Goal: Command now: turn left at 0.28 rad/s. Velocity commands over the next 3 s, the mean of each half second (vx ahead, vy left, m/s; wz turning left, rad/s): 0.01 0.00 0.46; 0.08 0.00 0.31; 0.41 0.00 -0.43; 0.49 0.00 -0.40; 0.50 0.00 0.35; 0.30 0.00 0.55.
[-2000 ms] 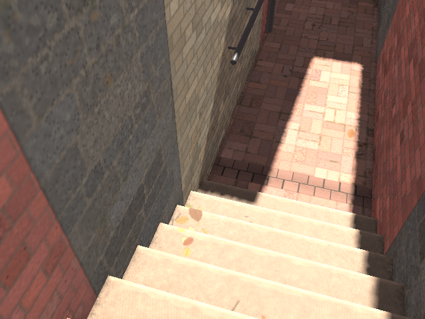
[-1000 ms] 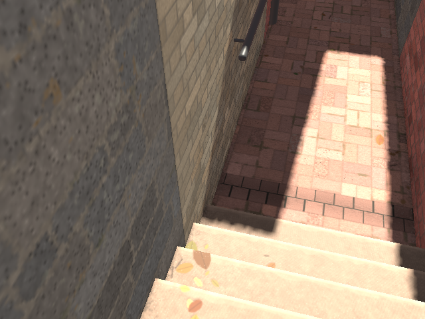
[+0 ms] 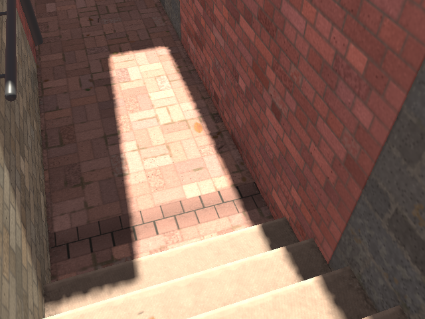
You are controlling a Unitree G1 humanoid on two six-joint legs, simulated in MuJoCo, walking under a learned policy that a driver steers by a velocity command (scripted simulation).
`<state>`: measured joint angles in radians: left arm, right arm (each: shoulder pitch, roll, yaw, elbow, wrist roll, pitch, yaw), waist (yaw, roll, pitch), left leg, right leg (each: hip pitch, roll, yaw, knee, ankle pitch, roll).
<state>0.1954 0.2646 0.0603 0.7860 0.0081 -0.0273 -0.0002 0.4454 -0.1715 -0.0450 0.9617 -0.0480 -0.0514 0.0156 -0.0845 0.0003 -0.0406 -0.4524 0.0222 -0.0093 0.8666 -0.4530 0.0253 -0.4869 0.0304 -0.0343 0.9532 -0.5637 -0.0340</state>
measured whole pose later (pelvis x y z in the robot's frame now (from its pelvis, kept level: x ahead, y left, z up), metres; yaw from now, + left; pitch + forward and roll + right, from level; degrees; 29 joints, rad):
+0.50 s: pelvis +0.00 +0.03 +0.02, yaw +15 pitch +7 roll +0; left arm 0.33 0.26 0.05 0.84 0.05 -0.11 0.08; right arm 0.25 -0.21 -0.01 0.78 -0.09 0.00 0.05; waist 0.08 0.02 -0.07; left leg -0.62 0.06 0.05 0.94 -0.26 -0.03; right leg -0.45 -0.14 -0.20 0.69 -0.35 0.01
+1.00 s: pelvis +0.02 +0.05 -0.01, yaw +23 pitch +3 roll +0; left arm 0.36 0.23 0.01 0.82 0.03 -0.06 -0.03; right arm 0.26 -0.24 -0.02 0.83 -0.05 -0.07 0.07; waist 0.02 0.02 -0.08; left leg -0.50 -0.05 -0.05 1.00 -0.58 0.04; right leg -0.44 0.05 -0.07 0.94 -0.56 -0.08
